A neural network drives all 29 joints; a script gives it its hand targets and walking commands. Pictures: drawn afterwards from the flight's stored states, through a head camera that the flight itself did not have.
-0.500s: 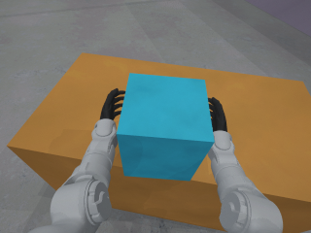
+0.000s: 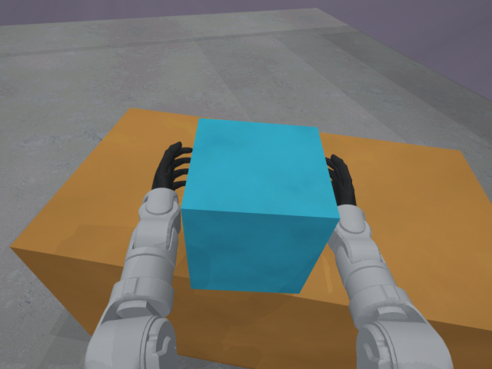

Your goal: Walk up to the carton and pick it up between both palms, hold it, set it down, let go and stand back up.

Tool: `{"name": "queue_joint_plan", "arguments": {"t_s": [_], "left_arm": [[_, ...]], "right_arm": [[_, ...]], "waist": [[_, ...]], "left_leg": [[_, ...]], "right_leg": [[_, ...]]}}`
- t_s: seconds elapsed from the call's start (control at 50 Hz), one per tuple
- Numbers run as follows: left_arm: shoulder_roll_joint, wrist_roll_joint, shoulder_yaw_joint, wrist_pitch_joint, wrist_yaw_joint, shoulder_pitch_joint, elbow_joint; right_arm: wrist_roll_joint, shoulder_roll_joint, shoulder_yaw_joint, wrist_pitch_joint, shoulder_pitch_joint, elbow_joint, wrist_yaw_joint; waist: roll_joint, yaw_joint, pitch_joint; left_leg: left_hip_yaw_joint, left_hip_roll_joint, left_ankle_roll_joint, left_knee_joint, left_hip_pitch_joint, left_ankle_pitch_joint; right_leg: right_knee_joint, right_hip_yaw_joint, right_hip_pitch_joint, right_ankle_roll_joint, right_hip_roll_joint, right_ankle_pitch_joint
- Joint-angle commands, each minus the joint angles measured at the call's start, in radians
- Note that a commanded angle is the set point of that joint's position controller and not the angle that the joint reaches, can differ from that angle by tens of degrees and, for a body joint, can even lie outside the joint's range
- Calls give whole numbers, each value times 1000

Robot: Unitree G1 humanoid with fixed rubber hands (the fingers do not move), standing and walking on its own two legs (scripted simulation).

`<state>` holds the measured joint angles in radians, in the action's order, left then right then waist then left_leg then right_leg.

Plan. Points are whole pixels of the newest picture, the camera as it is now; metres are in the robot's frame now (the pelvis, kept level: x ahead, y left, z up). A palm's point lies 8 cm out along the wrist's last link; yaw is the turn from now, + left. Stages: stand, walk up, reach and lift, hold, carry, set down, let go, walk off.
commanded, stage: reach and lift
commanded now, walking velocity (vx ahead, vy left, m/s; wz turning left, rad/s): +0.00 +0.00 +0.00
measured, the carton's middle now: (252, 210) +0.39 -0.02 +0.06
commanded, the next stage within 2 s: hold in 1.64 s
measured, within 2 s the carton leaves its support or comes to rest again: neither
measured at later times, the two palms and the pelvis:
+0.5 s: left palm (157, 182) +0.37 +0.14 +0.16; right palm (348, 195) +0.35 -0.16 +0.14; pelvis -0.02 +0.00 +0.00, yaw +0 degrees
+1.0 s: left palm (156, 174) +0.36 +0.13 +0.18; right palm (354, 187) +0.35 -0.17 +0.16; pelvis -0.01 -0.01 +0.00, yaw +0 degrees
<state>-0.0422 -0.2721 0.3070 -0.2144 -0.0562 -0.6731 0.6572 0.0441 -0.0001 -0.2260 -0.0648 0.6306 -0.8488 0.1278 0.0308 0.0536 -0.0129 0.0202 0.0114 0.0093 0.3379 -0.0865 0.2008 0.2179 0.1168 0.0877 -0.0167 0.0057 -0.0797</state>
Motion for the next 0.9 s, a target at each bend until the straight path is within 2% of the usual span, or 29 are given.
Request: {"name": "queue_joint_plan", "arguments": {"t_s": [0.0,0.02,0.06,0.08,0.12,0.14,0.16,0.18,0.2,0.22,0.24,0.26,0.28,0.32,0.34,0.36,0.38,0.44,0.46,0.5,0.54,0.6,0.64,0.66,0.7,0.74,0.78,0.84,0.88], "left_arm": [[-595,38,-383,-57,155,-470,-141],[-596,32,-376,-78,158,-478,-150],[-577,26,-365,-121,162,-458,-174],[-593,30,-386,-135,162,-475,-201],[-603,62,-426,-155,155,-489,-247],[-610,66,-437,-162,149,-501,-268],[-620,79,-450,-167,146,-494,-282],[-614,78,-455,-176,141,-496,-282],[-610,68,-436,-192,144,-485,-276],[-588,46,-417,-215,150,-456,-258],[-584,28,-397,-239,159,-437,-245],[-580,20,-371,-262,170,-419,-231],[-585,23,-372,-275,176,-426,-262],[-581,41,-402,-286,173,-439,-330],[-570,47,-411,-290,173,-449,-350],[-587,56,-427,-289,173,-460,-372],[-593,72,-458,-289,171,-472,-400],[-583,71,-457,-302,172,-466,-419],[-579,71,-460,-310,172,-460,-423],[-561,43,-424,-344,180,-428,-375],[-554,38,-410,-366,192,-452,-409],[-554,43,-422,-386,197,-459,-442],[-557,49,-430,-391,192,-464,-471],[-564,60,-444,-390,191,-465,-483],[-529,40,-403,-396,195,-441,-474],[-537,34,-414,-404,199,-442,-469],[-516,31,-404,-411,208,-439,-476],[-512,33,-405,-419,217,-455,-489],[-530,47,-426,-411,219,-473,-513]], "right_arm": [[-22,514,355,-35,700,298,-102],[-29,507,348,-21,696,291,-103],[-50,487,349,-5,703,311,-107],[-49,490,342,0,719,342,-110],[-69,488,362,-2,752,398,-112],[-62,486,364,0,760,406,-113],[-79,500,383,2,773,441,-111],[-73,487,382,17,753,415,-108],[-69,489,374,31,732,395,-107],[-72,468,371,47,714,375,-107],[-72,457,355,61,697,349,-105],[-72,450,345,67,712,361,-102],[-87,453,349,66,739,398,-103],[-109,467,377,64,757,464,-101],[-116,467,399,70,764,467,-98],[-128,476,408,72,755,496,-95],[-133,487,412,76,762,509,-91],[-146,501,455,96,760,549,-79],[-155,495,464,107,755,545,-78],[-146,488,452,135,740,513,-73],[-154,490,444,153,718,486,-71],[-177,486,439,155,746,533,-69],[-193,489,447,155,761,558,-69],[-193,493,459,156,761,583,-67],[-199,493,480,167,760,587,-58],[-196,487,475,176,754,572,-59],[-198,482,478,183,732,567,-57],[-192,494,460,189,728,559,-55],[-200,496,479,177,759,602,-51]], "waist": [[-20,14,382],[-22,18,353],[-27,6,327],[-37,15,341],[-50,19,393],[-39,30,433],[-48,20,447],[-59,26,411],[-36,36,386],[-35,25,329],[-39,31,267],[-36,24,267],[-36,26,290],[-33,24,364],[-26,37,362],[-37,33,386],[-45,49,405],[-19,43,424],[-28,54,395],[1,42,298],[-4,48,269],[-41,51,299],[-46,44,323],[-28,45,337],[-3,33,355],[-25,37,322],[0,46,302],[-12,54,286],[-31,52,331]], "left_leg": [[-1,-37,-56,-32,6,-284],[-3,-34,-51,-44,9,-262],[0,-32,-48,-47,25,-236],[-2,-29,-50,-47,26,-223],[-9,-28,-54,-41,42,-241],[-9,-28,-52,-29,74,-274],[-11,-30,-59,-18,67,-282],[-12,-26,-63,-23,58,-276],[-13,-23,-58,-32,61,-243],[-10,-21,-52,-41,53,-214],[-4,-18,-51,-54,27,-176],[0,-18,-44,-69,29,-128],[-3,-19,-39,-68,13,-131],[1,-24,-38,-46,54,-218],[1,-27,-40,-31,64,-242],[2,-30,-47,-25,76,-256],[-10,-31,-54,-15,80,-279],[-2,-37,-38,-18,76,-235],[0,-36,-38,-26,57,-223],[0,-30,-24,-49,18,-153],[8,-31,-14,-68,10,-109],[7,-34,-23,-63,15,-121],[5,-32,-29,-48,41,-162],[9,-33,-31,-43,48,-181],[8,-42,-10,-49,42,-154],[9,-38,-14,-57,30,-158],[12,-38,-12,-64,33,-131],[9,-40,-13,-63,30,-126],[14,-43,-18,-51,27,-163]], "right_leg": [[57,-26,-303,36,27,266],[53,-23,-285,31,26,234],[40,-24,-265,25,26,164],[39,-20,-262,22,29,141],[46,-18,-233,21,28,153],[54,-14,-225,20,32,177],[58,-20,-237,25,33,188],[52,-19,-224,23,31,172],[49,-11,-215,22,31,144],[44,-13,-206,19,30,115],[34,-14,-210,20,27,77],[31,-17,-218,19,20,48],[37,-10,-234,23,26,46],[52,-13,-260,28,29,127],[50,-18,-262,29,30,153],[54,-12,-270,30,35,158],[57,-19,-275,29,33,192],[61,-16,-286,39,33,189],[62,-20,-277,37,28,185],[53,-20,-285,38,23,124],[47,-22,-290,38,22,87],[53,-21,-295,37,22,87],[54,-14,-290,35,30,101],[56,-14,-290,38,30,136],[55,-18,-324,49,27,150],[57,-20,-317,46,23,144],[54,-22,-313,46,23,122],[56,-21,-314,43,22,123],[61,-20,-323,47,23,160]]}}
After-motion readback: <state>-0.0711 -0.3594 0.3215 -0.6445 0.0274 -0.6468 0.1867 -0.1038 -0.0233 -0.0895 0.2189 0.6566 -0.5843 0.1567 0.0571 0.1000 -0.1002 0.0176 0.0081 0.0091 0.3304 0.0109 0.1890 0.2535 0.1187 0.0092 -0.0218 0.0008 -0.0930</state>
